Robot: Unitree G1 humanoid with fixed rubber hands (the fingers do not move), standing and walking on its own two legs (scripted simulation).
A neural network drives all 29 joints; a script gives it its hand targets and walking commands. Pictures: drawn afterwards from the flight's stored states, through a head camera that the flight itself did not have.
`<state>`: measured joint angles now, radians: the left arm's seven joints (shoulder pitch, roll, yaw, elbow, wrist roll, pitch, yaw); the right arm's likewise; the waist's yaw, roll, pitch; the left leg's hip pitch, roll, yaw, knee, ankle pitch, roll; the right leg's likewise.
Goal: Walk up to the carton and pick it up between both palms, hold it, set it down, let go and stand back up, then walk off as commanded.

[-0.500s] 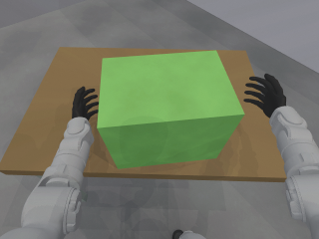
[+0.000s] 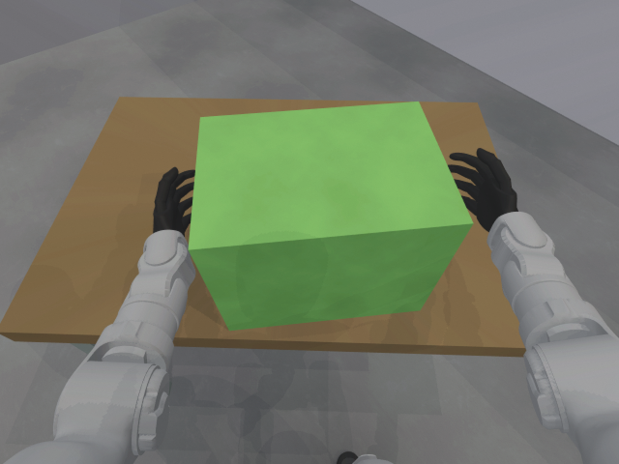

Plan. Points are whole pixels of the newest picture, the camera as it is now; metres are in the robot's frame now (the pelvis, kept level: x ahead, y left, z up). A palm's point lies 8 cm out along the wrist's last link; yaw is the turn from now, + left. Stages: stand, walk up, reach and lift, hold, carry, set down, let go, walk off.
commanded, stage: reach and lift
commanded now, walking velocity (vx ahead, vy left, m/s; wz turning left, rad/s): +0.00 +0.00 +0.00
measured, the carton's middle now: (319, 221) +0.44 +0.00 +0.01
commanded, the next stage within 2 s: none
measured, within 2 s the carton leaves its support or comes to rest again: leaves its support in 1.46 s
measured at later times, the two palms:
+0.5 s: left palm (177, 225) +0.40 +0.19 +0.05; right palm (483, 206) +0.42 -0.22 +0.07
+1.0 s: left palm (179, 225) +0.40 +0.19 +0.05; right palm (478, 205) +0.42 -0.21 +0.07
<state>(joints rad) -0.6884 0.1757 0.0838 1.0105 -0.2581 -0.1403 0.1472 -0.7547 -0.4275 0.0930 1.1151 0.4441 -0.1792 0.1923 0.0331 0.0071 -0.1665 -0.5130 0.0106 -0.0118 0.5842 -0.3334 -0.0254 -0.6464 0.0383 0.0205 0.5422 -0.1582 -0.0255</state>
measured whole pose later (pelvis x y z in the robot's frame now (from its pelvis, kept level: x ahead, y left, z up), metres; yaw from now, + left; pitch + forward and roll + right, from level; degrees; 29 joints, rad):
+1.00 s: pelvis +0.00 +0.00 +0.00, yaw +0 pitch +15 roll +0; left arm -0.73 0.14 0.08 1.08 -0.24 -0.19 0.18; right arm -0.79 -0.37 0.09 1.14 0.36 -0.18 0.13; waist 0.04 0.01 -0.17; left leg -0.51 0.01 -0.01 0.58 -0.33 -0.03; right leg -0.65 0.04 0.02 0.54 -0.16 -0.03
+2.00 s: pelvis -0.02 -0.01 +0.00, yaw +0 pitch +14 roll +1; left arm -0.67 0.13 0.09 0.96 -0.19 -0.10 0.21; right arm -0.75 -0.35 0.02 1.01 0.21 -0.03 0.08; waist 0.04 0.01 -0.25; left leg -0.51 0.01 -0.01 0.58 -0.31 -0.03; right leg -0.64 0.04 0.02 0.54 -0.13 -0.03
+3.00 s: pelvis -0.04 +0.01 +0.01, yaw +1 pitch +5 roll -1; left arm -0.75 0.17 0.17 0.69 -0.05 0.42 0.14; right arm -0.76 -0.31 -0.09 0.75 0.16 0.40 0.03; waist 0.04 0.01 -0.23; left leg -0.37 0.01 -0.03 0.58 -0.30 0.00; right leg -0.45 0.03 0.01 0.44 -0.08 -0.01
